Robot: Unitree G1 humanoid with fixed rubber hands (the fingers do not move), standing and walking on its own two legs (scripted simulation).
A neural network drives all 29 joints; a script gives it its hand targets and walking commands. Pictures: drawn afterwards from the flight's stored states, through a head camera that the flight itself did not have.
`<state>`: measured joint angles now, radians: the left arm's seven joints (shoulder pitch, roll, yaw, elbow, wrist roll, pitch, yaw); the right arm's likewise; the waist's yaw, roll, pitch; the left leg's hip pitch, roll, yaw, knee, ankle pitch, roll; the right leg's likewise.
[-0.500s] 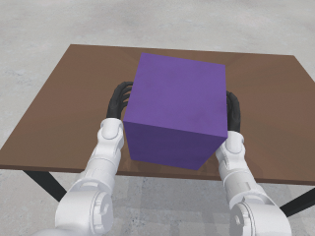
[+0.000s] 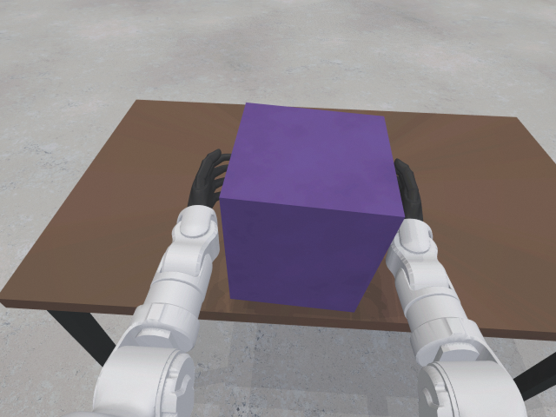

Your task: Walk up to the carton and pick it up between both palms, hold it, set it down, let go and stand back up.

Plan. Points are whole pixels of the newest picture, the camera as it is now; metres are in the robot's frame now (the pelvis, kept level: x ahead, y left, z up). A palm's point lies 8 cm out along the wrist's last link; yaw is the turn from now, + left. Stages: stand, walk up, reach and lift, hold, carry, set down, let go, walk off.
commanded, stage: reach and lift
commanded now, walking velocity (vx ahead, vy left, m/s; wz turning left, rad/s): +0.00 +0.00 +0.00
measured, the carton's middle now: (302, 212) +0.41 -0.03 +0.09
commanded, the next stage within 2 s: hold in 1.70 s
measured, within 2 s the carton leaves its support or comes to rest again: neither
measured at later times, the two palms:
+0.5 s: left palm (172, 180) +0.35 +0.15 +0.20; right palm (413, 173) +0.36 -0.15 +0.21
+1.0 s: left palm (184, 167) +0.37 +0.13 +0.21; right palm (424, 162) +0.37 -0.17 +0.22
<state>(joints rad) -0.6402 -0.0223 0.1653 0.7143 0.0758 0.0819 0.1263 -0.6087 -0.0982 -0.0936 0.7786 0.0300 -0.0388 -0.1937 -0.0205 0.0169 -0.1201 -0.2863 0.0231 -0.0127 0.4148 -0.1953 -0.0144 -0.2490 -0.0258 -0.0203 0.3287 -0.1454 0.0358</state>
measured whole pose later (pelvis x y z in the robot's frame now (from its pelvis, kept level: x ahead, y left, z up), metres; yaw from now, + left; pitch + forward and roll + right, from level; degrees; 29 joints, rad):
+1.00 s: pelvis -0.03 +0.00 +0.00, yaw +0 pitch +0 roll -1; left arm -0.81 0.00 0.28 0.50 0.13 0.63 0.11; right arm -0.93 -0.14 -0.12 0.80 0.18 0.40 -0.19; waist -0.05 0.01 -0.12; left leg -0.25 0.02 -0.01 0.41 -0.17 -0.01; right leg -0.21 -0.03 -0.02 0.33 -0.12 0.03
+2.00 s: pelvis -0.03 +0.00 +0.00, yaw +0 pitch +0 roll -1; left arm -0.88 0.04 0.28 0.50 0.09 0.78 0.11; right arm -1.02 -0.17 -0.10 0.80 0.24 0.58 -0.23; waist -0.04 0.03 -0.21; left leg -0.25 0.02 -0.01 0.41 -0.16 -0.01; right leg -0.21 -0.03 -0.02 0.33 -0.11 0.03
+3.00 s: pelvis -0.03 +0.00 +0.00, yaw +0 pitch -1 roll -1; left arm -0.94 0.04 0.31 0.50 0.15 0.84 0.07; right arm -1.09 -0.19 -0.10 0.80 0.24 0.65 -0.24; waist -0.02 0.04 -0.21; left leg -0.25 0.02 -0.01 0.41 -0.16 -0.01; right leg -0.21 -0.03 -0.02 0.33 -0.11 0.03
